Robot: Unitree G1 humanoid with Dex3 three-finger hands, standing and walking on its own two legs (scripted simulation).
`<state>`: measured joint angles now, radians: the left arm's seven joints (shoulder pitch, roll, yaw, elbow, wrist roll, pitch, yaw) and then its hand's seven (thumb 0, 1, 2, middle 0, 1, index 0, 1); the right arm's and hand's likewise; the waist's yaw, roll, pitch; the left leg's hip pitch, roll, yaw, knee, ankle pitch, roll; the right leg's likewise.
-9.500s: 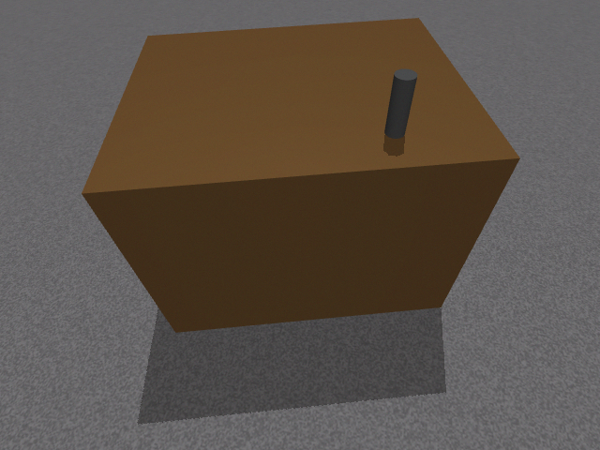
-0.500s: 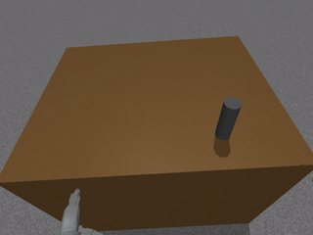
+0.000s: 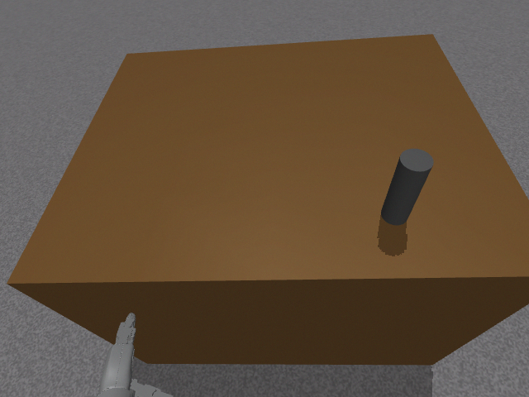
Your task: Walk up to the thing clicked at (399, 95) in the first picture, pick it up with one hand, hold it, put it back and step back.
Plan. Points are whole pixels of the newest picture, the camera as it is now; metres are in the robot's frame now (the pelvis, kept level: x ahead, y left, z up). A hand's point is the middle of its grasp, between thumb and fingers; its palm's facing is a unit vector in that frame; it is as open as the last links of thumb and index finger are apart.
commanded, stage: go down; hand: right
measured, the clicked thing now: (404, 190) +0.45 -0.18 +0.01
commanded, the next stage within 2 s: approach in 1.44 s
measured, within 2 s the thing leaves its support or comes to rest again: neither
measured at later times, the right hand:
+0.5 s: hand out of the picture +0.37 -0.36 +0.12, palm faces +0.11 +0.99 +0.01, open 17.5 cm
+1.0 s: hand out of the picture +0.39 -0.37 +0.13, palm faces +0.12 +0.99 +0.01, open 17.5 cm
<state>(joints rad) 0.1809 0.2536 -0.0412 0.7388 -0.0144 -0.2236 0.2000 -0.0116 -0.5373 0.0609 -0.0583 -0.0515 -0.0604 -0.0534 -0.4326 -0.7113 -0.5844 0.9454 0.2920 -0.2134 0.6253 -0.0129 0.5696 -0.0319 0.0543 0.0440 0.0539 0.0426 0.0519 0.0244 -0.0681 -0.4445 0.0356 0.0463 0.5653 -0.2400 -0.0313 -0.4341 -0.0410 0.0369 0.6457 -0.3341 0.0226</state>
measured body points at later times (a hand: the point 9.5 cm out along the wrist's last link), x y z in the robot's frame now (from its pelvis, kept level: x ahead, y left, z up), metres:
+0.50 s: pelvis +0.00 -0.01 -0.01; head +0.04 -0.04 +0.44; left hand +0.15 +0.26 -0.07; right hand +0.36 -0.42 +0.12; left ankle +0.02 +0.14 -0.73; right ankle -0.01 -0.13 -0.73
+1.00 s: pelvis +0.00 -0.01 -0.02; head +0.05 -0.04 +0.43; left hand +0.14 +0.26 -0.07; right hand +0.38 -0.43 +0.13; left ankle +0.02 +0.14 -0.73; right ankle -0.01 -0.13 -0.73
